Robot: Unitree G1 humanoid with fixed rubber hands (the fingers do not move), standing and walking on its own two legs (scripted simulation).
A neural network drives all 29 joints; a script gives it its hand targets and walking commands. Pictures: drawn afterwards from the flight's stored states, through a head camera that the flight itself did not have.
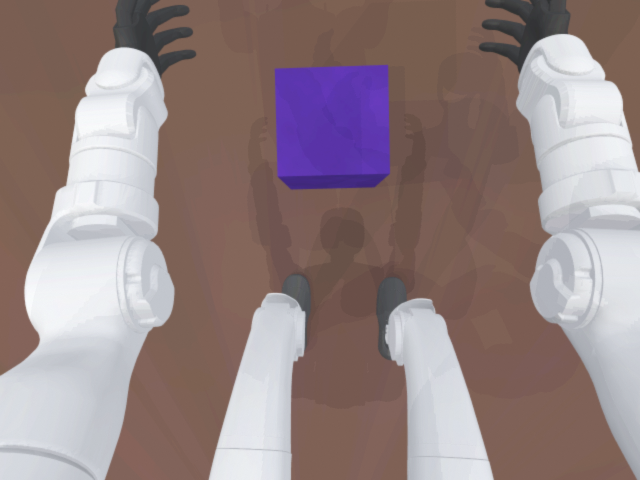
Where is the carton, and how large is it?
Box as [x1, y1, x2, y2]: [275, 65, 389, 188]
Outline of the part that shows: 387,65 275,69 277,173 278,176 290,188 368,187 376,185 389,173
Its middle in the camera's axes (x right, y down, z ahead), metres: +0.02 -0.22 +0.84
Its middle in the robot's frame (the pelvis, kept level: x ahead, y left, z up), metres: +0.55 +0.03 -0.53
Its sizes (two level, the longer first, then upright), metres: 0.210 0.200 0.250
